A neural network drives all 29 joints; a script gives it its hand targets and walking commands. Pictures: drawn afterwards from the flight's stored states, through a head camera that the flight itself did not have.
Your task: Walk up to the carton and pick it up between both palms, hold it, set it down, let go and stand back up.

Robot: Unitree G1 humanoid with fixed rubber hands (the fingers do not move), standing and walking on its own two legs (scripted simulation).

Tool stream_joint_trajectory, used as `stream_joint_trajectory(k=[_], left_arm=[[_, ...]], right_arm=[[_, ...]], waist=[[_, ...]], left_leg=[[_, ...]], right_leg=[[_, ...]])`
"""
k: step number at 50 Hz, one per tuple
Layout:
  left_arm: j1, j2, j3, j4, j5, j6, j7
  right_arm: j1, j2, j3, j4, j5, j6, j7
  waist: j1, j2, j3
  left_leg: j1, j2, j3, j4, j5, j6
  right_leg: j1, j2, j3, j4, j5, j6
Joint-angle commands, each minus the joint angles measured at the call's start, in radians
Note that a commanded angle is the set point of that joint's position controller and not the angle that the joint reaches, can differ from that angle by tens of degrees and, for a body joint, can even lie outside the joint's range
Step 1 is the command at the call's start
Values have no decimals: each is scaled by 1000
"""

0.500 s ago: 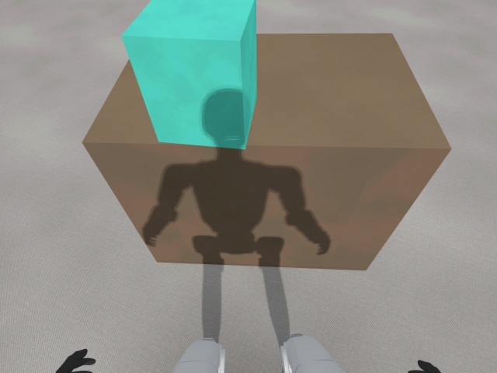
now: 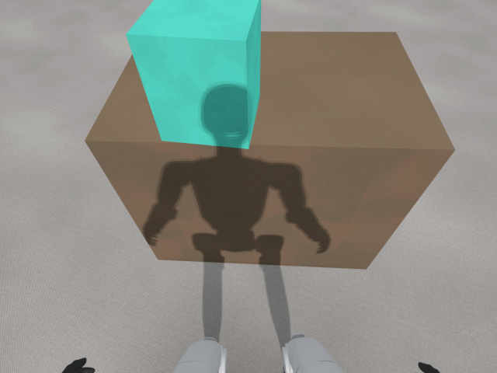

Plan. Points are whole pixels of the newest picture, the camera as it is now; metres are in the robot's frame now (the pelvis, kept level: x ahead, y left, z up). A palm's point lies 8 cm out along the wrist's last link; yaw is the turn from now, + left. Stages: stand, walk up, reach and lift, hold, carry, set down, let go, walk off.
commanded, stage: walk up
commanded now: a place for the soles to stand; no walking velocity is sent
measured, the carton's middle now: (207, 72) +0.69 +0.11 +0.10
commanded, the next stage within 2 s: none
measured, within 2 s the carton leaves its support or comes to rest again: neither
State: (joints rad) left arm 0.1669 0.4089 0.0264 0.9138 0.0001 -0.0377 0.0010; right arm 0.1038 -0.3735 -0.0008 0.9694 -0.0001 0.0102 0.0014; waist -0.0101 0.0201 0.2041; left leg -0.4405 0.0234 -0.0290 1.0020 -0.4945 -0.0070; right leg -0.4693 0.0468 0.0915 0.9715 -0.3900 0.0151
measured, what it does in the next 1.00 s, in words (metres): stands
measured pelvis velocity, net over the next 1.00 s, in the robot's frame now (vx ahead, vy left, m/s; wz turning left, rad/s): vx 0.01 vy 0.01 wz -0.03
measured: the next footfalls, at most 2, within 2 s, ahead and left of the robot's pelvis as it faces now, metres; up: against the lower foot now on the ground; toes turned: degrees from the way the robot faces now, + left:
none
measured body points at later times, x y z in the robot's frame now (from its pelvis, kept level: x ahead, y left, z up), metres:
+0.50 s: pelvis +0.01 +0.00 +0.00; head +0.05 +0.00 +0.45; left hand +0.11 +0.33 -0.11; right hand +0.10 -0.30 -0.12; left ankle +0.06 +0.14 -0.68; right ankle +0.08 -0.13 -0.68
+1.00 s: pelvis +0.01 +0.01 +0.00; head +0.05 +0.00 +0.45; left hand +0.12 +0.33 -0.11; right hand +0.10 -0.30 -0.12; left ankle +0.06 +0.14 -0.68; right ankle +0.08 -0.13 -0.68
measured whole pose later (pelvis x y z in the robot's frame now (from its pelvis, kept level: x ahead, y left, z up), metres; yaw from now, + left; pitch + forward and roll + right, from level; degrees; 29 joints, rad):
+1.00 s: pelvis +0.01 +0.01 +0.00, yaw -2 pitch -5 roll +0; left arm 0.15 0.41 0.03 0.91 0.00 -0.03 0.00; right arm 0.10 -0.37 0.00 0.97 0.00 -0.01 0.00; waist -0.02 0.01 0.19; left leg -0.44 0.03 -0.01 0.99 -0.45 -0.01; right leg -0.47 0.04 0.11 0.96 -0.40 0.03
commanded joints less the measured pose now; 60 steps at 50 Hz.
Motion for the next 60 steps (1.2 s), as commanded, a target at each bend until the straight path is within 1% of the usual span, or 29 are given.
stream_joint_trajectory(k=[1,3,4,8,12,14,16,19,21,23,24,26,28,32,34,36,37,39,41,43,44,47,48,50,53,55,57,58,60], left_arm=[[-105,227,65,-88,9,-18,23],[-72,187,57,-75,-1,-6,32],[-44,220,69,-72,4,-3,34],[113,240,92,6,6,-22,11],[14,317,99,-49,25,-33,12],[-43,329,94,-74,19,-31,23],[-103,258,71,-70,17,-23,24],[-55,206,59,-63,-8,-8,24],[15,240,76,-37,6,-6,30],[82,249,87,-18,10,-13,15],[115,234,83,7,6,-19,13],[84,276,89,3,15,-36,14],[1,333,98,-51,19,-37,15],[-60,256,67,-61,12,-22,24],[-99,222,61,-69,7,-16,19],[-38,199,66,-57,-5,-9,25],[-26,224,64,-45,-2,-8,22],[77,233,73,-5,-1,-14,20],[69,246,77,1,9,-28,13],[39,301,88,-25,11,-36,12],[-15,330,92,-53,12,-31,15],[-94,265,59,-68,10,-20,20],[-123,236,61,-78,7,-13,15],[-67,209,54,-56,6,-9,19],[40,241,78,-8,-2,-9,19],[85,224,82,9,0,-18,7],[79,296,95,-8,17,-32,11],[28,324,98,-25,18,-34,10],[-39,320,91,-56,11,-31,21]], right_arm=[[109,-269,-116,-27,-6,-47,-8],[51,-360,-125,-53,-18,-57,-10],[10,-370,-132,-75,-27,-57,-12],[-106,-320,-118,-117,-19,-53,-14],[-52,-251,-106,-107,4,-24,-8],[5,-263,-111,-76,10,-24,-7],[56,-254,-111,-44,-2,-44,-4],[32,-334,-123,-60,-9,-56,-4],[-58,-356,-126,-95,-17,-57,-11],[-111,-325,-120,-119,-17,-53,-14],[-130,-310,-115,-120,-13,-48,-15],[-113,-248,-101,-105,-2,-34,-13],[-30,-254,-101,-77,3,-20,-10],[34,-259,-118,-41,-8,-40,-5],[60,-283,-116,-55,-2,-51,-4],[-1,-334,-118,-61,-10,-55,-7],[-37,-339,-115,-92,-10,-55,-12],[-110,-327,-114,-112,-16,-51,-14],[-102,-283,-98,-101,-3,-42,-14],[-71,-238,-98,-96,6,-30,-13],[-31,-244,-98,-89,5,-25,-10],[36,-245,-109,-57,-2,-45,-4],[54,-273,-114,-48,-2,-47,-3],[31,-323,-117,-61,-11,-48,-4],[-85,-343,-115,-98,-21,-53,-12],[-111,-314,-109,-112,-16,-43,-14],[-79,-243,-94,-89,4,-26,-9],[-43,-239,-92,-86,6,-21,-13],[-8,-261,-96,-70,5,-27,-10]], waist=[[-81,-41,-281],[-58,151,-229],[-44,136,-221],[52,82,-237],[3,-152,-274],[-17,-140,-257],[-57,-104,-218],[-38,140,-260],[-1,143,-236],[36,110,-242],[53,87,-245],[35,-97,-254],[-5,-151,-277],[-46,-87,-244],[-67,-35,-269],[-21,145,-293],[-7,115,-292],[39,112,-262],[32,-61,-287],[9,-155,-316],[-21,-121,-332],[-59,-59,-269],[-65,-73,-261],[-53,83,-286],[18,88,-240],[54,50,-299],[29,-145,-293],[1,-200,-273],[-25,-129,-259]], left_leg=[[239,73,-136,-364,16,79],[139,285,-510,-625,-208,205],[106,358,-575,-636,-192,269],[-24,219,-305,-419,35,190],[-43,-18,-16,-35,-88,50],[23,-10,-27,-48,-89,53],[154,28,-67,-259,-26,67],[171,257,-432,-567,-116,204],[58,343,-512,-567,-86,281],[-21,296,-407,-485,-46,256],[-78,249,-331,-415,20,211],[-107,39,-65,-176,8,71],[-19,-25,-25,-24,-106,44],[188,20,-43,-233,16,65],[183,115,-225,-421,-49,120],[129,289,-427,-533,5,228],[73,327,-458,-518,51,269],[-1,270,-354,-462,30,237],[-62,142,-213,-304,85,137],[-28,-11,-6,-62,15,46],[10,-31,-29,-75,-78,40],[203,34,-77,-298,-35,79],[202,89,-161,-397,-94,105],[124,233,-374,-543,-174,205],[-14,314,-419,-533,-94,261],[-59,202,-285,-383,10,185],[-73,10,-35,-104,0,55],[-96,-27,-27,-52,-90,41],[-8,-18,-41,-73,-126,46]], right_leg=[[-126,-148,308,-334,99,-121],[-163,50,41,27,-59,-50],[-160,16,-4,124,-176,-40],[117,-27,-36,-125,-10,-57],[79,-248,544,-490,-79,-226],[9,-278,560,-516,-147,-235],[-115,-183,379,-406,-69,-162],[-141,37,47,-10,-21,-58],[-70,-5,-32,63,-167,-45],[70,-15,-27,-18,-113,-52],[140,-24,-5,-108,-50,-64],[175,-162,318,-412,36,-150],[75,-288,597,-537,-79,-243],[-101,-191,383,-416,40,-159],[-111,-72,182,-232,105,-94],[-75,15,2,13,-14,-52],[-33,0,-42,37,-82,-44],[73,-25,-41,-64,-61,-53],[169,-71,128,-281,107,-97],[139,-241,464,-456,112,-215],[114,-275,559,-471,52,-247],[-133,-177,357,-394,-16,-160],[-155,-118,242,-322,-18,-112],[-96,11,51,-72,-31,-66],[27,-19,-38,-12,-105,-49],[167,-21,35,-157,-24,-76],[164,-197,419,-460,1,-182],[160,-262,580,-520,3,-224],[63,-284,572,-519,-42,-240]])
